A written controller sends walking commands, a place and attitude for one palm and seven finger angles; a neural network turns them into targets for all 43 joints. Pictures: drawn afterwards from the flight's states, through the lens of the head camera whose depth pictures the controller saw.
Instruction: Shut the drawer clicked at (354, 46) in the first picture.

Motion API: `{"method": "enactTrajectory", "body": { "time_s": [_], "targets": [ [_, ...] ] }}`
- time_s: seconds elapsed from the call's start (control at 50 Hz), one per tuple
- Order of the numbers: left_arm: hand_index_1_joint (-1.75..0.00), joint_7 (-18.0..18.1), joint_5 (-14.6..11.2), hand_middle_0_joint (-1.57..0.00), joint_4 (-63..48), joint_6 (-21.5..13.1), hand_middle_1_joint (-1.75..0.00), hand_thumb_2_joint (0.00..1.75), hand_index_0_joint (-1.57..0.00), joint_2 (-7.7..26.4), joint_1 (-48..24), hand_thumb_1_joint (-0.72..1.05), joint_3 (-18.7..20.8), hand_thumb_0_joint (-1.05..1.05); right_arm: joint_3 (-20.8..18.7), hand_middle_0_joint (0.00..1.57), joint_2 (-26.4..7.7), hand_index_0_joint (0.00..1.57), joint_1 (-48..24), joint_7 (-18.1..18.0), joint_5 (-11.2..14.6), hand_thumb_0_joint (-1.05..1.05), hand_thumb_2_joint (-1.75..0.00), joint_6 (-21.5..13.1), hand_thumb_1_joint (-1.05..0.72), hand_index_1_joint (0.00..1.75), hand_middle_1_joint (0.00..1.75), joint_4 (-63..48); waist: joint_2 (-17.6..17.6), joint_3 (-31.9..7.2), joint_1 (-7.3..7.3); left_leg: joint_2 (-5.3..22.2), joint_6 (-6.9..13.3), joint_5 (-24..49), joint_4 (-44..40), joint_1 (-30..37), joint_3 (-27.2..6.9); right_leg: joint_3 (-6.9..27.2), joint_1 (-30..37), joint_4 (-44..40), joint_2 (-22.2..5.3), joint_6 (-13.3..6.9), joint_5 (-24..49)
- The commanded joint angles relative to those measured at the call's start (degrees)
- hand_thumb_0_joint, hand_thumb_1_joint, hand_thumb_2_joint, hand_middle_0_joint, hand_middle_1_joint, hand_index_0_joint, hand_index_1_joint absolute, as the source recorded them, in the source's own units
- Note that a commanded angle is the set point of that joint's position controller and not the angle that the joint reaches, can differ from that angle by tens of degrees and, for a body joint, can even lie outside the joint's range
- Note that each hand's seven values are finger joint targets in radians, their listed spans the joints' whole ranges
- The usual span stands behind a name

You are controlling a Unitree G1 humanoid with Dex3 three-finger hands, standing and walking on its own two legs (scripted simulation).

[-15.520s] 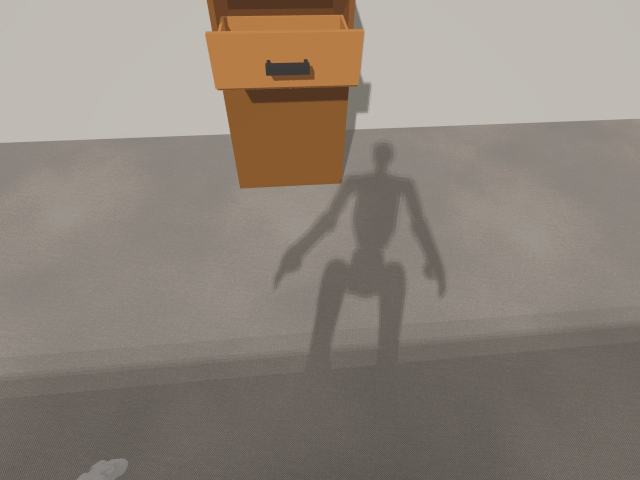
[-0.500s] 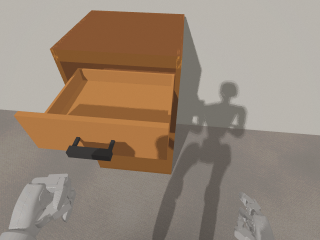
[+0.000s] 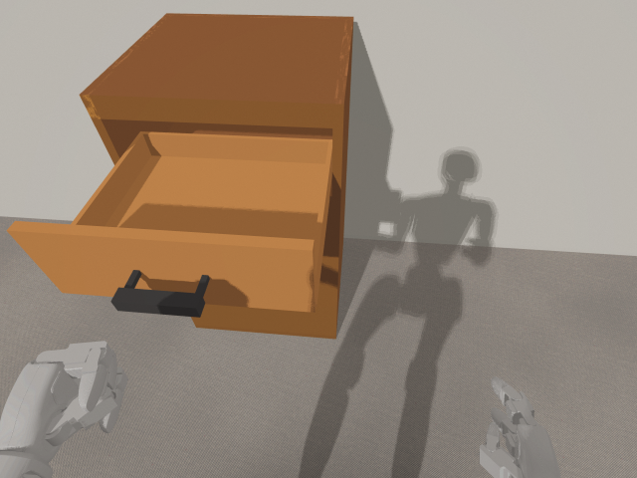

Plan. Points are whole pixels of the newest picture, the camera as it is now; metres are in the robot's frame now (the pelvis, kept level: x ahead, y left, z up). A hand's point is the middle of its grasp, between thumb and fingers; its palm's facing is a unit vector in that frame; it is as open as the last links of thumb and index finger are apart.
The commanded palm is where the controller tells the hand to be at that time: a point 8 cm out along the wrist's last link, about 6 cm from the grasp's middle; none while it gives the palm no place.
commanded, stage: bring the fist close to the handle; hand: left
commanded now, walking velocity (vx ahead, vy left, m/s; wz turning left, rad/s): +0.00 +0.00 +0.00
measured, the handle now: (164, 290) +0.37 +0.27 +0.00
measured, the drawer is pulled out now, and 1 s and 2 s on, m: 0.30 0.30 0.29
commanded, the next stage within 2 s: push the drawer shut in 1.22 s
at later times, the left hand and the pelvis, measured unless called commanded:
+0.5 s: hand (137, 381) +0.22 +0.24 +0.03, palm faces -0.03 -1.00 -0.04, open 3.3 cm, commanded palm +0.20 +0.30 +0.03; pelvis -0.01 +0.03 -0.02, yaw +0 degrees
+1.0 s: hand (163, 365) +0.25 +0.23 +0.00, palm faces -0.04 -1.00 -0.06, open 3.3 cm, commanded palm +0.23 +0.29 +0.00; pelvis -0.02 +0.03 -0.05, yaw -1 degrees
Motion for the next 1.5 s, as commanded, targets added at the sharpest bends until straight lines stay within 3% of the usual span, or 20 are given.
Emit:
{"method": "enactTrajectory", "body": {
  "time_s": [0.0,0.08,0.18,0.26,0.34,0.4,0.46,0.54,0.58,0.66,0.76,0.82,0.86,0.9,0.92,1.0,1.06,1.28,1.4,1.48],
  "targets": [
    [-1.60,-1.00,-1.60,-1.40,-8.58,-4.80,-1.60,0.90,-1.40,10.19,-4.64,0.90,6.24,0.00,-3.00,0.20,-6.57,0.20,-4.30,0.00,-0.23,0.00,-0.90,-3.15,-0.90,0.30,0.30,-8.69,-1.85,-5.49,-0.92,-3.96,2.77,10.67,-3.41,2.58,0.75,7.29,0.50,-9.27,-0.21,1.82,13.28],
    [-1.60,-1.78,-1.29,-1.40,-7.20,-5.66,-1.60,0.90,-1.40,9.19,-6.07,0.90,4.77,0.00,-3.25,0.20,-6.79,0.20,-4.04,0.38,-0.62,0.00,-0.90,-2.74,-0.90,0.30,0.30,-8.61,-1.43,-6.22,-1.42,-4.01,2.96,11.79,-2.60,2.02,0.69,6.62,-0.56,-7.50,0.06,1.78,15.53],
    [-1.60,-1.35,-1.30,-1.40,-4.81,-7.23,-1.60,0.90,-1.40,10.18,-5.69,0.90,6.81,0.00,-4.01,0.20,-7.04,0.20,-3.35,0.83,-1.03,0.00,-0.90,-1.76,-0.90,0.30,0.30,-8.48,-2.95,-8.12,-0.91,-3.95,2.93,13.03,-1.88,0.80,0.55,5.01,-1.47,-4.85,0.58,1.41,16.50],
    [-1.60,-0.74,-0.81,-1.40,-4.41,-8.42,-1.60,0.90,-1.40,10.05,-7.23,0.90,6.25,0.00,-4.06,0.20,-7.29,0.20,-3.18,1.32,-1.34,0.00,-0.90,-0.91,-0.90,0.30,0.30,-8.57,-1.44,-8.63,-1.27,-3.90,3.02,12.36,-0.97,-0.29,0.42,3.87,-3.94,-2.79,1.03,1.02,14.90],
    [-1.60,-0.47,-0.11,-1.40,-5.86,-9.47,-1.60,0.90,-1.40,6.48,-10.47,0.90,1.24,0.00,-3.84,0.20,-7.27,0.20,-2.87,1.85,-1.23,0.00,-0.90,-0.76,-0.90,0.30,0.30,-9.37,2.37,-9.34,-2.21,-3.69,2.79,10.01,-0.34,-0.42,-0.15,2.51,-8.08,-0.35,1.20,0.65,11.36],
    [-1.60,0.58,0.84,-1.40,-4.69,-9.63,-1.60,0.90,-1.40,7.40,-13.16,0.90,1.13,0.00,-3.86,0.20,-7.81,0.20,-2.20,1.83,-1.43,0.00,-0.90,-0.42,-0.90,0.30,0.30,-9.30,0.97,-9.79,-2.70,-3.33,2.74,7.23,0.54,-2.49,-1.05,2.24,-10.90,1.16,1.37,0.55,7.74],
    [-1.60,1.86,1.67,-1.40,-3.35,-9.73,-1.60,0.90,-1.40,7.96,-13.80,0.90,1.86,0.00,-3.93,0.20,-7.97,0.20,-2.11,1.91,-1.59,0.00,-0.90,0.29,-0.90,0.30,0.30,-9.49,-1.12,-10.85,-2.31,-3.03,2.70,6.38,1.32,-4.25,-1.63,1.83,-12.00,2.87,1.50,0.46,6.31],
    [-1.60,2.86,2.01,-1.40,-5.03,-9.72,-1.60,0.90,-1.40,6.69,-14.44,0.90,0.64,0.00,-3.94,0.20,-7.52,0.20,-1.94,2.28,-1.70,0.00,-0.90,1.24,-0.90,0.30,0.30,-10.79,1.83,-14.89,-1.74,-2.87,2.28,8.00,2.51,-3.85,-1.73,1.39,-13.44,5.48,1.29,0.37,6.93],
    [-1.60,3.60,2.64,-1.40,-4.22,-9.25,-1.60,0.90,-1.40,5.21,-15.01,0.90,-1.26,0.00,-3.70,0.20,-7.40,0.20,-1.85,2.60,-1.78,0.00,-0.90,1.87,-0.90,0.30,0.30,-11.12,1.65,-13.96,-2.24,-2.66,2.25,7.15,3.05,-5.12,-2.10,1.23,-15.11,6.34,1.52,0.37,5.88],
    [-1.60,4.72,3.61,-1.40,-2.99,-9.30,-1.60,0.90,-1.40,6.19,-19.80,0.90,-1.70,0.00,-3.55,0.20,-7.87,0.20,-1.61,2.46,-2.05,0.00,-0.90,2.79,-0.90,0.30,0.30,-11.07,1.56,-12.76,-3.04,-2.35,2.20,3.40,4.39,-8.35,-2.95,1.25,-18.91,7.99,1.61,0.22,2.69],
    [-1.60,5.21,3.90,-1.40,-1.69,-9.30,-1.60,0.90,-1.40,7.47,-18.67,0.90,-0.33,0.00,-3.86,0.20,-8.06,0.20,-1.03,2.68,-2.14,0.00,-0.90,3.82,-0.90,0.30,0.30,-11.69,0.60,-16.79,-2.07,-2.19,2.02,5.91,6.24,-9.03,-2.96,1.25,-19.11,9.97,1.73,-0.02,4.04],
    [-1.60,5.47,3.83,-1.40,-2.51,-9.43,-1.60,0.90,-1.40,6.60,-22.13,0.90,-1.47,0.00,-3.81,0.20,-7.86,0.20,-1.33,2.77,-2.08,0.00,-0.90,4.51,-0.90,0.30,0.30,-12.14,1.69,-17.32,-2.61,-2.30,2.03,4.75,7.18,-9.82,-2.56,1.45,-20.48,10.40,1.49,0.20,3.43],
    [-1.60,5.97,3.60,-1.40,-4.83,-9.85,-1.60,0.90,-1.40,8.77,-21.52,0.90,0.25,0.00,-3.84,0.20,-7.97,0.20,-1.54,2.67,-2.10,0.00,-0.90,4.76,-0.90,0.30,0.30,-12.47,2.61,-19.10,-1.90,-2.27,2.15,5.03,7.13,-9.40,-2.56,1.76,-19.18,10.42,1.63,-0.05,3.30],
    [-1.60,6.25,3.60,-1.40,-7.79,-9.87,-1.60,0.90,-1.40,6.86,-19.61,0.90,-1.80,0.00,-3.83,0.20,-7.45,0.20,-1.40,2.91,-1.95,0.00,-0.90,4.86,-0.90,0.30,0.30,-13.18,4.54,-21.11,-1.87,-2.21,2.06,8.73,7.13,-6.67,-2.30,1.66,-18.33,10.39,1.49,-0.06,5.86],
    [-1.60,6.51,3.45,-1.40,-8.13,-9.69,-1.60,0.90,-1.40,7.14,-18.37,0.90,-1.40,0.00,-3.99,0.20,-7.37,0.20,-1.02,3.00,-1.93,0.00,-0.90,5.00,-0.90,0.30,0.30,-13.09,3.30,-21.43,-1.88,-2.12,2.14,9.44,7.31,-6.47,-2.19,1.58,-17.72,10.10,1.52,0.05,6.63],
    [-1.60,7.22,3.86,-1.40,-4.96,-8.28,-1.60,0.90,-1.40,5.74,-18.06,0.90,-2.73,0.00,-3.97,0.20,-7.61,0.20,-0.83,2.94,-1.74,0.00,-0.90,5.96,-0.90,0.30,0.30,-12.65,0.56,-17.04,-3.36,-2.17,2.33,6.28,7.65,-9.82,-2.23,1.29,-19.72,9.85,1.74,0.44,5.06],
    [-1.60,7.44,4.12,-1.40,-3.58,-7.82,-1.60,0.90,-1.40,6.48,-17.20,0.90,-2.03,0.00,-4.01,0.20,-7.87,0.20,-0.98,2.72,-1.71,0.00,-0.90,6.49,-0.90,0.30,0.30,-12.88,0.03,-15.22,-3.15,-2.38,2.43,4.47,7.55,-11.60,-2.06,1.39,-19.57,9.51,1.68,0.25,3.77],
    [-1.60,5.30,2.04,-1.40,-2.18,-10.66,-1.60,0.90,-1.40,10.07,-17.37,0.90,3.11,0.00,-3.92,0.20,-7.23,0.20,-0.99,2.13,-1.61,0.00,-0.90,7.12,-0.90,0.30,0.30,-12.26,0.47,-17.02,-2.76,-2.90,2.88,6.23,10.01,-13.06,-0.12,3.84,-15.92,8.55,1.39,0.46,7.32],
    [-1.60,2.21,1.01,-1.40,2.17,-9.61,-1.60,0.90,-1.40,10.40,-26.34,0.90,1.67,0.00,-3.60,0.20,-8.14,0.20,-0.45,1.63,-1.36,0.00,-0.90,6.70,-0.90,0.30,0.30,-10.73,-0.73,-15.96,-5.06,-2.82,3.22,5.10,11.69,-14.74,-0.26,5.18,-17.31,7.83,1.14,0.90,6.82],
    [-1.60,1.12,0.78,-1.40,4.10,-9.60,-1.60,0.90,-1.40,12.81,-29.18,0.90,3.57,0.00,-3.66,0.20,-8.43,0.20,-0.33,1.20,-1.41,0.00,-0.90,6.46,-0.90,0.30,0.30,-10.38,-0.72,-18.69,-4.14,-2.70,3.39,6.37,12.18,-14.74,-0.16,5.93,-15.66,8.32,0.94,0.77,7.73]
  ]
}}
